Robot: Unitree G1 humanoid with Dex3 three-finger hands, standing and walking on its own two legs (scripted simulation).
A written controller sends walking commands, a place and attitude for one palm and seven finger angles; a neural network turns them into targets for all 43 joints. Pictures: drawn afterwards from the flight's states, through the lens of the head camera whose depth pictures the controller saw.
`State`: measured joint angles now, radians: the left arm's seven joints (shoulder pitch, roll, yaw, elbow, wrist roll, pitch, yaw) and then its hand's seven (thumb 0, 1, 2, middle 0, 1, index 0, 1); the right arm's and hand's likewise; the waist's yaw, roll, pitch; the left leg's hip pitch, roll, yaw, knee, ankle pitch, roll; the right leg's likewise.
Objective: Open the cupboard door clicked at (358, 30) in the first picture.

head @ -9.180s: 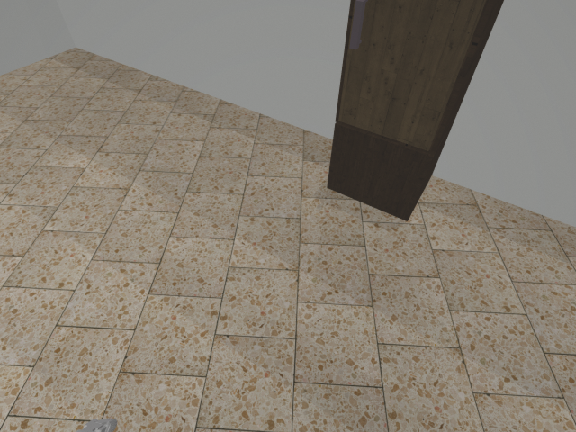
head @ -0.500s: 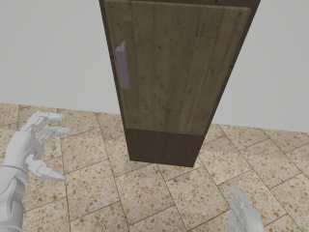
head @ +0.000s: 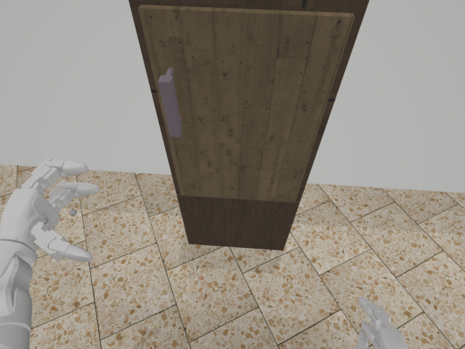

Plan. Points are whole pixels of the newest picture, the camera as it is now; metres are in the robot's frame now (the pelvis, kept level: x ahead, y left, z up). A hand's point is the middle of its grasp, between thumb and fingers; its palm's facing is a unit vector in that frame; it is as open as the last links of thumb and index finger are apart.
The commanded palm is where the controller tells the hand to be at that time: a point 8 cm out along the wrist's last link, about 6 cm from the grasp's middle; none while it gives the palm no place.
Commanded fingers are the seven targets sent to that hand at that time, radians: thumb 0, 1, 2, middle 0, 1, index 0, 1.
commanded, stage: raise the hand with hooked fingers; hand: left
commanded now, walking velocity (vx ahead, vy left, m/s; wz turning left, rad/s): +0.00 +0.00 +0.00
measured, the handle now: (173, 102) +0.60 +0.18 +0.08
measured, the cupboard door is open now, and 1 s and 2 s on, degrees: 0 0 0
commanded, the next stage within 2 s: move the hooked fingers beside the handle in 0.16 s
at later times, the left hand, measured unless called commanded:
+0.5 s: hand (78, 199) +0.31 +0.27 +0.10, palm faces +0.00 -1.00 -0.02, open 14.0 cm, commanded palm +0.29 +0.32 +0.10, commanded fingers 0.00 -0.50 0.30 -0.30 -1.20 -0.30 -1.20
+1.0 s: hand (106, 162) +0.40 +0.26 +0.10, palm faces -0.02 -1.00 -0.01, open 14.0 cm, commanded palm +0.38 +0.31 +0.09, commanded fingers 0.00 -0.50 0.30 -0.30 -1.20 -0.30 -1.20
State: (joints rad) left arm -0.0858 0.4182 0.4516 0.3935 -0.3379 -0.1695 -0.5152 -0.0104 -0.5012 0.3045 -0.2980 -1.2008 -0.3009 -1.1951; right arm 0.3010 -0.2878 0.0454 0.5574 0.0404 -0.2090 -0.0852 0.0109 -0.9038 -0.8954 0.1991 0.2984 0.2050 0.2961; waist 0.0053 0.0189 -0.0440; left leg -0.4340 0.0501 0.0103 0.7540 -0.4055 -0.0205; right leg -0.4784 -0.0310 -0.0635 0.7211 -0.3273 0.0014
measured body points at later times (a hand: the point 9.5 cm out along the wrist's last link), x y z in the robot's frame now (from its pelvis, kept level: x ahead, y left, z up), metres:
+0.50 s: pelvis -0.01 +0.00 +0.00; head +0.01 +0.00 +0.45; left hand +0.31 +0.32 +0.11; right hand +0.15 -0.24 -0.08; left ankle -0.01 +0.13 -0.71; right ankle +0.02 -0.12 -0.71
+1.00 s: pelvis -0.01 +0.00 -0.01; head +0.05 +0.01 +0.44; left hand +0.39 +0.31 +0.10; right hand +0.07 -0.27 -0.11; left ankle -0.01 +0.13 -0.71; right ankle +0.02 -0.12 -0.71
